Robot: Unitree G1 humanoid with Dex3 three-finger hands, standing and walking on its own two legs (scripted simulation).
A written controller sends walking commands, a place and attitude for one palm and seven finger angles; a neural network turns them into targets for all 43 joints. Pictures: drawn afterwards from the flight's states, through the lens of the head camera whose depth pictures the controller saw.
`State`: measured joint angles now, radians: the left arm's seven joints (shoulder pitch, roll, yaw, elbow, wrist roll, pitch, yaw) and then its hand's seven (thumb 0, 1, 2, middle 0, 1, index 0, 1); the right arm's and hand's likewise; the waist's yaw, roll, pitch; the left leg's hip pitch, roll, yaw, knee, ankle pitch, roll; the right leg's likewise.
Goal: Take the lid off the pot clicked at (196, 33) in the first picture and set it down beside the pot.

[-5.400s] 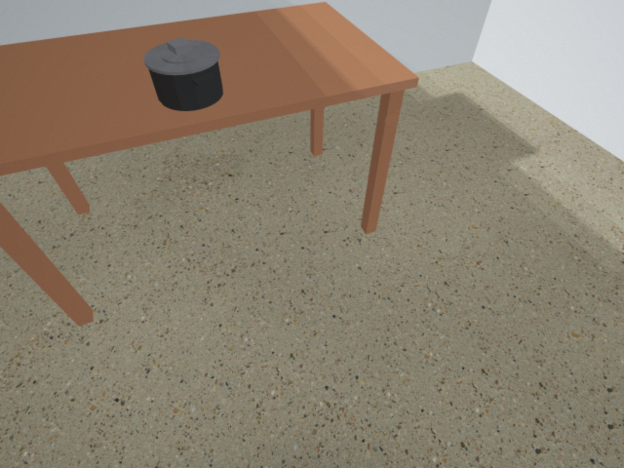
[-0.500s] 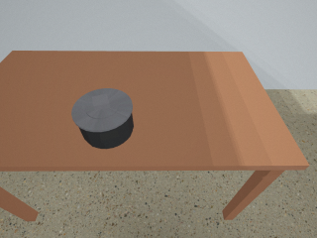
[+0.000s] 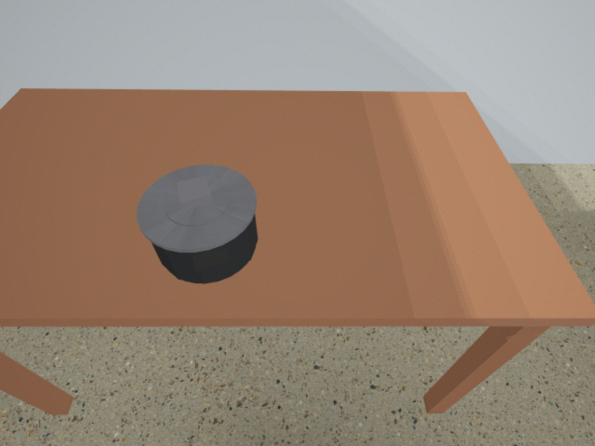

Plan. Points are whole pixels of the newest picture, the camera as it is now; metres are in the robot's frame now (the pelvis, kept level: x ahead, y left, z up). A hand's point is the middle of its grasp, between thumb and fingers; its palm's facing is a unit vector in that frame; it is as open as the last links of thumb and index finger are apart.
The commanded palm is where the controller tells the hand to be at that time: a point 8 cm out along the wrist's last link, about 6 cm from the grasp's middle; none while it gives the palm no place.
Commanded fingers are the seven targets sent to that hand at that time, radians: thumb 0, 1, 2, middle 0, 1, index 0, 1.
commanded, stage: look again from close up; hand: left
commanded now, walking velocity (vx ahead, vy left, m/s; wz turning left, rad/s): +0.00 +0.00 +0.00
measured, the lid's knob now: (194, 192) +0.46 +0.19 +0.08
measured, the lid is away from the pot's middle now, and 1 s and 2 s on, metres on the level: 0.00 0.00 0.00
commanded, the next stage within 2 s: lift the closed hand beside the body in 0.54 s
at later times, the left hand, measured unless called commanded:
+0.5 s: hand out of the picture +0.05 +0.19 -0.17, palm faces -0.01 -0.98 -0.21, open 7.4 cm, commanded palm none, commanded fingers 0.00 0.90 0.90 -0.20 -0.30 -0.20 -0.30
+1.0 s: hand out of the picture +0.12 +0.19 -0.05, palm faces +0.20 -0.94 -0.28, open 5.0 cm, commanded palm +0.08 +0.25 -0.02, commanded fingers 0.00 0.90 0.90 -1.04 -1.21 -1.04 -1.21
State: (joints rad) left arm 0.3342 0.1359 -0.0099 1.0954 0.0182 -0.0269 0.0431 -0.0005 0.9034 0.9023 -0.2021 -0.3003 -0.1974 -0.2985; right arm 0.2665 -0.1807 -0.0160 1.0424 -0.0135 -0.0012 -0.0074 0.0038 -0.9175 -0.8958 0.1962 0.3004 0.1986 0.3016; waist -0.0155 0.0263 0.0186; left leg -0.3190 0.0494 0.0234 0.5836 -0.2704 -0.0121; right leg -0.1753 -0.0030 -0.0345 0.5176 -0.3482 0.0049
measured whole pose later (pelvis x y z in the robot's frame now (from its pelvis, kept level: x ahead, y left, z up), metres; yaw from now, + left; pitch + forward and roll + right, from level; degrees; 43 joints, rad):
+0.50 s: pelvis +0.01 +0.01 +0.00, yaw +0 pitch +1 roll +0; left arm 0.27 0.19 -0.01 0.98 0.01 -0.01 0.04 0.00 0.90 0.90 -0.20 -0.30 -0.20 -0.30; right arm 0.23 -0.17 0.01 1.02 -0.01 -0.01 -0.01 0.00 -0.92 -0.90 0.20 0.30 0.20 0.30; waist 0.00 -0.02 0.04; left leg -0.28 0.02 0.05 0.54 -0.27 0.00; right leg -0.16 -0.04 -0.01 0.51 -0.36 0.02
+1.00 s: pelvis -0.01 -0.01 +0.00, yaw +1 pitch -1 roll +0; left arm 0.49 0.18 0.06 0.22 -0.01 -0.02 0.06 0.00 0.90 0.90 -0.63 -0.77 -0.62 -0.77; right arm 0.13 -0.22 -0.01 0.59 0.02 -0.13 -0.04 0.01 -0.90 -0.90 0.20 0.30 0.20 0.30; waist 0.02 0.03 -0.02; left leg -0.28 0.03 0.01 0.49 -0.20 -0.02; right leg -0.16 -0.02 -0.05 0.51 -0.33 0.00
